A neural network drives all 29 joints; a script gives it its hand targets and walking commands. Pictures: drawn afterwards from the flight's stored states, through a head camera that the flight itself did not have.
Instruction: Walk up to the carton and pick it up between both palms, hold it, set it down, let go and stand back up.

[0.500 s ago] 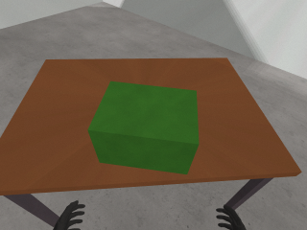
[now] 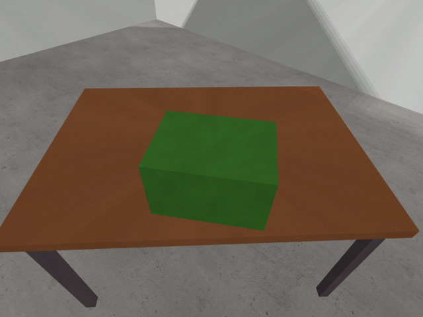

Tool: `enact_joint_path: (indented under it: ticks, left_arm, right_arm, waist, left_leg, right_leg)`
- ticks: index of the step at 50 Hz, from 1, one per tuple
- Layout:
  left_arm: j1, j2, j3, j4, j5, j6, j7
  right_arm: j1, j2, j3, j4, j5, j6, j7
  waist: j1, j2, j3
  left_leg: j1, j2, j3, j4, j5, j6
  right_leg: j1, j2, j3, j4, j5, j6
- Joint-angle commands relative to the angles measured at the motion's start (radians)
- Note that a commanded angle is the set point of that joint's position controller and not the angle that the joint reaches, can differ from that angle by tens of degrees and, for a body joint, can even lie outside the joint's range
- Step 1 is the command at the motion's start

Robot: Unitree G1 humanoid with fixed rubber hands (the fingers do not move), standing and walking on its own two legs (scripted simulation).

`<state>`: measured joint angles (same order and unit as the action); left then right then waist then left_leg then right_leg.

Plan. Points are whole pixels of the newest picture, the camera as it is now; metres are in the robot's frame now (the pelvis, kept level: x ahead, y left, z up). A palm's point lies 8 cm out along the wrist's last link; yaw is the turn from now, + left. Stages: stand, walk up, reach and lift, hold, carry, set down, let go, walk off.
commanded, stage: stand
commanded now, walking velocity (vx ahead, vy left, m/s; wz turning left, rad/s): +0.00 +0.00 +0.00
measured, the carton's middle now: (213, 167) +0.51 +0.00 -0.05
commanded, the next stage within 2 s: none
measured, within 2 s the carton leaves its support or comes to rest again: neither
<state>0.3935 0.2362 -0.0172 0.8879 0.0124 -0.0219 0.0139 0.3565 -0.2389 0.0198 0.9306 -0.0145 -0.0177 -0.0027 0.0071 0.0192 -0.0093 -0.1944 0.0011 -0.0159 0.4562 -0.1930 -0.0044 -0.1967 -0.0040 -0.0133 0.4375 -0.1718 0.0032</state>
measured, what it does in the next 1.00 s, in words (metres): steps on the spot: right foot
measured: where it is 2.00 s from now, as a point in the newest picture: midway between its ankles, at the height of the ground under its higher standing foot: outside the picture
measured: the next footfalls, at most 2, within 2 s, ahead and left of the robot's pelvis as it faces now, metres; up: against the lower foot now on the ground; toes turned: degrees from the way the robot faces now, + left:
right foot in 0.82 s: +0.00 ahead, -0.11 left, +0.00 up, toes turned +0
left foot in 1.02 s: -0.03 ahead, +0.12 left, +0.00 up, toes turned +4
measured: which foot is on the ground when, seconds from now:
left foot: down 0.00-0.80, up 0.82-1.00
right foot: down 0.00-0.70, up 0.72-0.80, down 0.82-1.00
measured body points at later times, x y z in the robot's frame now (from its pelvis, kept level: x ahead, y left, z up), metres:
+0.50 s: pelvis -0.04 +0.00 +0.00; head -0.06 -0.01 +0.44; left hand -0.05 +0.25 -0.15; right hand -0.04 -0.25 -0.16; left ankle +0.03 +0.12 -0.73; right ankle +0.04 -0.12 -0.73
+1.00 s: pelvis -0.06 +0.00 -0.02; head -0.10 -0.01 +0.43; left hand -0.14 +0.24 -0.17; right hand -0.02 -0.25 -0.16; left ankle -0.07 +0.11 -0.73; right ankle -0.04 -0.11 -0.74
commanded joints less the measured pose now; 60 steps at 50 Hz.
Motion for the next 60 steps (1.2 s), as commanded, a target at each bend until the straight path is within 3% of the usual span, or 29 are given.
enact_joint_path:
  ticks: [1, 6, 10, 17, 20, 24, 29, 32, 35, 36, 37, 38, 39, 40, 41, 42, 43, 45, 46, 47, 49, 50, 51, 52, 53, 54, 56, 57, 60]
  left_arm:
    - [0.028, 0.155, 0.041, -0.062, 0.001, -0.020, 0.007]
    - [0.069, 0.150, 0.049, -0.042, 0.006, -0.012, 0.010]
    - [0.078, 0.143, 0.053, -0.037, 0.004, -0.015, 0.012]
    - [0.094, 0.137, 0.071, -0.016, 0.010, 0.006, 0.015]
    - [0.076, 0.128, 0.072, -0.006, 0.005, 0.006, 0.016]
    - [0.070, 0.125, 0.085, -0.014, 0.004, 0.017, 0.016]
    - [0.035, 0.118, 0.094, -0.014, 0.009, 0.024, 0.021]
    - [0.041, 0.117, 0.106, -0.002, 0.014, 0.037, 0.017]
    - [0.089, 0.074, 0.103, 0.007, 0.012, 0.046, 0.014]
    - [0.185, 0.027, 0.093, 0.029, 0.014, 0.049, 0.012]
    - [0.268, 0.014, 0.099, 0.052, 0.025, 0.052, 0.008]
    - [0.341, 0.010, 0.107, 0.050, 0.021, 0.049, 0.005]
    - [0.388, 0.005, 0.115, 0.052, 0.023, 0.044, 0.004]
    - [0.420, 0.006, 0.115, 0.049, 0.018, 0.036, 0.009]
    - [0.350, 0.063, 0.107, 0.034, 0.029, 0.020, 0.022]
    - [0.185, 0.122, 0.112, 0.004, 0.040, 0.008, 0.037]
    - [0.072, 0.179, 0.139, -0.011, 0.033, 0.010, 0.042]
    - [-0.072, 0.162, 0.138, -0.024, 0.026, 0.005, 0.037]
    - [-0.130, 0.148, 0.139, -0.028, 0.028, 0.008, 0.035]
    - [-0.142, 0.128, 0.135, -0.029, 0.023, 0.010, 0.031]
    - [-0.026, 0.095, 0.128, -0.009, 0.032, 0.019, 0.019]
    - [0.024, 0.104, 0.125, 0.007, 0.036, 0.030, 0.015]
    - [0.083, 0.078, 0.103, 0.009, 0.030, 0.033, 0.014]
    - [0.127, -0.009, 0.058, -0.036, 0.018, 0.027, 0.010]
    - [0.068, 0.036, 0.079, -0.047, 0.042, 0.027, 0.011]
    - [0.058, 0.059, 0.084, -0.061, 0.042, 0.026, 0.001]
    - [0.066, 0.063, 0.087, -0.091, 0.043, 0.025, -0.006]
    - [0.128, 0.054, 0.095, -0.061, 0.046, 0.028, -0.018]
    - [0.041, 0.065, 0.109, -0.128, 0.036, 0.018, -0.029]
  right_arm:
    - [0.006, -0.160, -0.045, -0.067, -0.002, -0.018, -0.010]
    - [0.031, -0.161, -0.053, -0.054, -0.001, -0.008, -0.012]
    - [0.033, -0.142, -0.055, -0.043, -0.003, -0.006, -0.013]
    - [0.076, -0.129, -0.071, -0.014, -0.010, 0.010, -0.017]
    - [0.084, -0.119, -0.070, -0.013, -0.013, 0.007, -0.023]
    - [0.083, -0.124, -0.082, -0.015, -0.015, 0.014, -0.024]
    - [0.116, -0.095, -0.087, -0.009, -0.021, 0.014, -0.025]
    - [0.115, -0.106, -0.100, -0.009, -0.020, 0.023, -0.026]
    - [0.070, -0.119, -0.110, -0.022, -0.025, 0.028, -0.034]
    - [0.000, -0.161, -0.125, -0.038, -0.028, 0.027, -0.039]
    - [-0.123, -0.182, -0.136, -0.069, -0.033, 0.028, -0.049]
    - [-0.201, -0.174, -0.134, -0.101, -0.033, 0.032, -0.053]
    - [-0.243, -0.162, -0.132, -0.110, -0.033, 0.038, -0.052]
    - [-0.247, -0.120, -0.118, -0.100, -0.023, 0.048, -0.047]
    - [-0.113, 0.001, -0.088, -0.089, 0.005, 0.053, -0.036]
    - [0.041, 0.010, -0.094, -0.076, -0.032, 0.049, -0.027]
    - [0.070, -0.042, -0.107, -0.058, -0.043, 0.052, -0.016]
    - [0.144, -0.091, -0.130, -0.065, -0.037, 0.048, 0.002]
    - [0.189, -0.070, -0.128, -0.048, -0.042, 0.043, 0.003]
    - [0.202, -0.048, -0.120, -0.053, -0.039, 0.036, 0.002]
    - [0.169, -0.020, -0.100, -0.083, -0.027, 0.000, -0.006]
    - [0.215, -0.034, -0.106, -0.076, -0.027, -0.016, -0.013]
    - [0.259, -0.067, -0.111, -0.060, -0.033, -0.029, -0.024]
    - [0.274, -0.154, -0.116, -0.063, -0.046, -0.036, -0.033]
    - [0.255, -0.152, -0.117, -0.058, -0.035, -0.030, -0.045]
    - [0.183, -0.140, -0.104, -0.074, -0.034, -0.029, -0.052]
    - [0.108, -0.148, -0.103, -0.084, -0.034, -0.032, -0.057]
    - [0.100, -0.204, -0.121, -0.088, -0.060, -0.029, -0.049]
    - [0.080, -0.158, -0.107, -0.065, -0.046, -0.026, -0.037]
  waist:
    - [0.000, 0.001, 0.107]
    - [-0.002, 0.006, 0.152]
    - [-0.001, -0.015, 0.154]
    - [-0.008, -0.030, 0.168]
    - [-0.011, -0.027, 0.160]
    - [-0.004, -0.046, 0.124]
    - [-0.014, -0.044, 0.091]
    - [-0.007, -0.032, 0.140]
    - [0.021, 0.079, 0.141]
    - [0.063, 0.188, 0.089]
    - [0.106, 0.203, 0.078]
    - [0.145, 0.154, 0.063]
    - [0.168, 0.130, 0.050]
    - [0.185, 0.069, 0.089]
    - [0.095, -0.230, 0.140]
    - [-0.017, -0.218, 0.225]
    - [-0.024, -0.141, 0.295]
    - [-0.096, -0.147, 0.296]
    - [-0.114, -0.198, 0.290]
    - [-0.099, -0.209, 0.296]
    - [-0.025, -0.168, 0.241]
    - [-0.038, -0.092, 0.197]
    - [-0.038, 0.037, 0.174]
    - [-0.030, 0.278, 0.146]
    - [-0.057, 0.134, 0.208]
    - [-0.027, 0.084, 0.246]
    - [0.009, 0.056, 0.244]
    - [-0.021, 0.105, 0.219]
    - [-0.031, 0.136, 0.262]
  left_leg:
    - [-0.104, 0.077, -0.117, -0.158, -0.237, 0.008]
    - [-0.193, 0.077, -0.138, -0.188, -0.375, 0.008]
    - [-0.177, 0.060, -0.124, -0.145, -0.317, 0.010]
    - [-0.178, 0.040, -0.121, -0.112, -0.418, 0.006]
    - [-0.162, 0.035, -0.127, -0.094, -0.347, 0.004]
    - [-0.169, 0.021, -0.125, -0.075, -0.417, 0.001]
    - [-0.122, 0.004, -0.100, -0.021, -0.352, 0.004]
    - [-0.191, 0.006, -0.125, -0.052, -0.485, 0.009]
    - [-0.370, 0.062, -0.206, -0.181, -0.580, 0.040]
    - [-0.525, 0.129, -0.255, -0.277, -0.613, 0.082]
    - [-0.670, 0.190, -0.280, -0.331, -0.626, 0.122]
    - [-0.697, 0.198, -0.258, -0.302, -0.607, 0.108]
    - [-0.734, 0.188, -0.224, -0.235, -0.586, 0.072]
    - [-0.671, 0.136, -0.165, -0.068, -0.548, 0.012]
    - [-0.530, -0.016, -0.024, 0.305, -0.392, -0.031]
    - [-0.451, -0.033, -0.021, 0.483, -0.284, -0.053]
    - [-0.299, -0.015, -0.045, 0.605, -0.249, -0.039]
    - [-0.115, 0.005, -0.051, 0.700, -0.226, -0.026]
    - [-0.060, 0.024, -0.041, 0.651, -0.248, -0.025]
    - [-0.066, 0.033, -0.022, 0.543, -0.266, -0.021]
    - [-0.072, 0.016, 0.041, 0.189, -0.272, 0.002]
    - [0.062, 0.000, 0.048, 0.044, -0.191, 0.012]
    - [0.180, 0.049, -0.093, -0.060, -0.196, 0.042]
    - [0.176, 0.314, -0.547, -0.250, -0.557, 0.110]
    - [0.040, 0.395, -0.631, -0.283, -0.565, 0.211]
    - [-0.011, 0.361, -0.556, -0.255, -0.472, 0.246]
    - [-0.084, 0.347, -0.462, -0.248, -0.379, 0.256]
    - [-0.021, 0.328, -0.423, -0.285, -0.519, 0.265]
    - [-0.072, 0.284, -0.296, -0.263, -0.406, 0.225]
  right_leg:
    - [-0.080, -0.065, 0.116, -0.116, -0.210, 0.002]
    - [-0.108, -0.057, 0.116, -0.096, -0.288, 0.006]
    - [-0.132, -0.066, 0.138, -0.112, -0.300, 0.004]
    - [-0.233, -0.059, 0.149, -0.116, -0.456, -0.007]
    - [-0.213, -0.061, 0.155, -0.108, -0.384, -0.011]
    - [-0.221, -0.047, 0.143, -0.095, -0.468, -0.019]
    - [-0.247, -0.054, 0.145, -0.069, -0.452, -0.029]
    - [-0.272, -0.037, 0.130, -0.047, -0.521, -0.024]
    - [-0.121, 0.044, 0.022, 0.177, -0.375, -0.005]
    - [0.055, 0.113, -0.075, 0.450, -0.250, 0.010]
    - [0.169, 0.082, -0.041, 0.600, -0.220, -0.005]
    - [0.216, 0.050, -0.006, 0.561, -0.272, -0.032]
    - [0.269, 0.011, 0.026, 0.462, -0.269, -0.055]
    - [0.210, -0.034, 0.101, 0.197, -0.327, -0.077]
    - [-0.020, -0.180, 0.418, -0.163, -0.650, -0.101]
    - [-0.268, -0.301, 0.611, -0.318, -0.800, -0.158]
    - [-0.503, -0.330, 0.636, -0.397, -0.905, -0.214]
    - [-0.656, -0.280, 0.496, -0.401, -0.859, -0.198]
    - [-0.652, -0.258, 0.396, -0.372, -0.803, -0.172]
    - [-0.567, -0.223, 0.310, -0.319, -0.714, -0.155]
    - [-0.324, -0.179, 0.228, -0.159, -0.525, -0.145]
    - [-0.342, -0.155, 0.178, -0.060, -0.538, -0.127]
    - [-0.446, -0.097, 0.110, 0.130, -0.507, -0.074]
    - [-0.582, 0.007, -0.004, 0.395, -0.445, 0.003]
    - [-0.526, -0.016, 0.039, 0.506, -0.366, 0.009]
    - [-0.506, -0.044, 0.063, 0.582, -0.301, 0.019]
    - [-0.444, -0.088, 0.090, 0.584, -0.290, 0.020]
    - [-0.462, -0.073, 0.054, 0.612, -0.278, 0.038]
    - [-0.395, -0.099, 0.053, 0.464, -0.231, 0.030]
